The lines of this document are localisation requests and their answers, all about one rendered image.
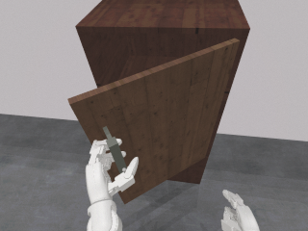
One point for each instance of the cupboard door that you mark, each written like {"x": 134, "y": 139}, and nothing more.
{"x": 164, "y": 115}

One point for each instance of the right robot hand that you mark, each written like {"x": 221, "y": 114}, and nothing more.
{"x": 240, "y": 220}

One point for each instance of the left robot forearm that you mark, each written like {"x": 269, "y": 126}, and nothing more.
{"x": 103, "y": 216}

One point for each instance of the left robot hand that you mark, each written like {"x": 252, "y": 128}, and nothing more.
{"x": 97, "y": 176}

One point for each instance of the handle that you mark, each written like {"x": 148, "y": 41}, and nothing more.
{"x": 115, "y": 150}

